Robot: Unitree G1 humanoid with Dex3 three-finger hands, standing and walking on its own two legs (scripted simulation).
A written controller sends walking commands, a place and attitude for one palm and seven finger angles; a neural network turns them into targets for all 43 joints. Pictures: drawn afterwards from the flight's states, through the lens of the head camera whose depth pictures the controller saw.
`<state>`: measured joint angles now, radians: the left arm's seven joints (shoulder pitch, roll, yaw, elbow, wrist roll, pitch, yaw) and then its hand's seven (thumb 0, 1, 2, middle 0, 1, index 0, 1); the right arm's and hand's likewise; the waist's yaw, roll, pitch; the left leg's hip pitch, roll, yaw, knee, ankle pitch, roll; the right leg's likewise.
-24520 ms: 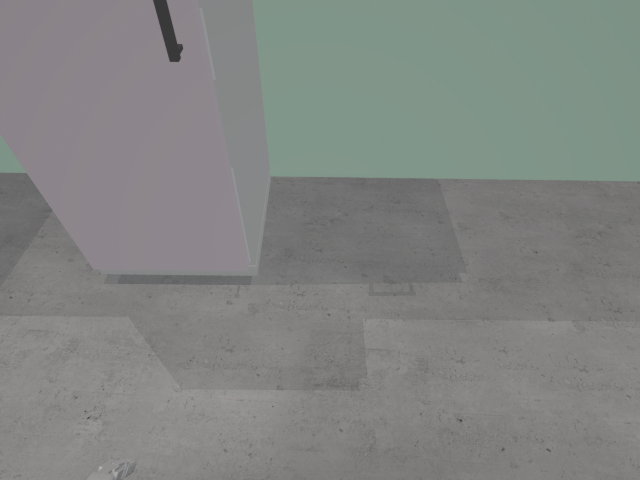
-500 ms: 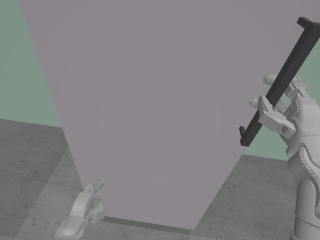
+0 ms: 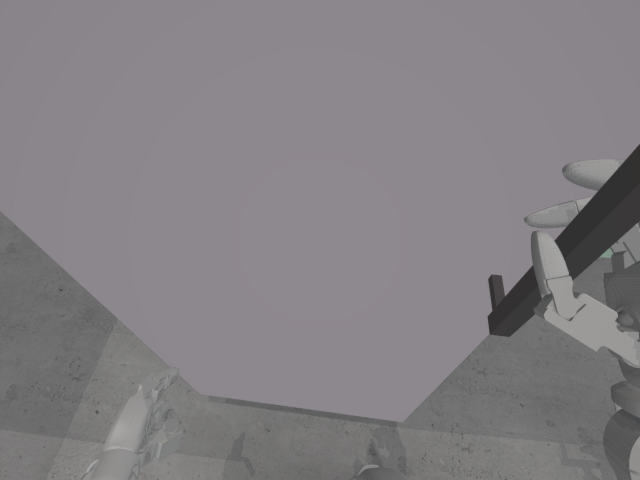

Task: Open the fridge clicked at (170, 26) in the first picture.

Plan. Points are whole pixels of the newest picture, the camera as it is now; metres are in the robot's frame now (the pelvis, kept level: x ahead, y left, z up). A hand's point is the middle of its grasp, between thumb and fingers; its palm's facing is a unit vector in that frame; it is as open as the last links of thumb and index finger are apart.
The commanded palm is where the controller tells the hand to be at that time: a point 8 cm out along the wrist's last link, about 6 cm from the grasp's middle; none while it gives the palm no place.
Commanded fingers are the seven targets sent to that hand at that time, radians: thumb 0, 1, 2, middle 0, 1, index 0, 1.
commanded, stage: walk backward, drawing the door open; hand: right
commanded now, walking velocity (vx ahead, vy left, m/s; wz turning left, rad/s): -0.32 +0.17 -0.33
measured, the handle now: (573, 219) +0.27 -0.17 +0.25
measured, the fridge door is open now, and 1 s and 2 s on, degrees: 1 0 1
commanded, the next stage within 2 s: none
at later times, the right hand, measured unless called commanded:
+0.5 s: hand (535, 259) +0.25 -0.14 +0.23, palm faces +0.49 +0.84 -0.21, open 7.0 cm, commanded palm +0.20 -0.18 +0.23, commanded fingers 0.00 -0.90 -0.90 0.45 1.40 0.45 1.40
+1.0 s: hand (536, 264) +0.25 -0.14 +0.24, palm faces +0.44 +0.89 -0.15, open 6.8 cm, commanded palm +0.18 -0.17 +0.23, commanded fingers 0.00 -0.90 -0.90 0.45 1.40 0.45 1.40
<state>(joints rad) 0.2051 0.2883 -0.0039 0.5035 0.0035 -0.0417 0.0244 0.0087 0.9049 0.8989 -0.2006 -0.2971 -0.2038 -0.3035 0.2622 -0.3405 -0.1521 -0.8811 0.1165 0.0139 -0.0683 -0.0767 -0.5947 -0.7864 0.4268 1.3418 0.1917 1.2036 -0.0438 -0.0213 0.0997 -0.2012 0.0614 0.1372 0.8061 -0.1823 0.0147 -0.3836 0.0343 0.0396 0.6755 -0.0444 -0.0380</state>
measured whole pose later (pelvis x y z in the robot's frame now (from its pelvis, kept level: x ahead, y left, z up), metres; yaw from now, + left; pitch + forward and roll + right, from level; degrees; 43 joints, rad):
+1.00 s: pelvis -0.07 +0.11 +0.00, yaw -11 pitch +1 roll +3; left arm 0.20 0.19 0.01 0.62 -0.01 -0.04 0.07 0.01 0.91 0.90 -0.20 -0.30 -0.20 -0.30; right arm -0.25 -0.36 -0.29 -0.24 0.08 -0.02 -0.14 -0.05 -0.68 -0.80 0.49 1.43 0.20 1.24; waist 0.11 -0.04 0.09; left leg -0.33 -0.02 0.03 0.74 -0.36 0.01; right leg -0.23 -0.03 -0.04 0.44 -0.23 -0.04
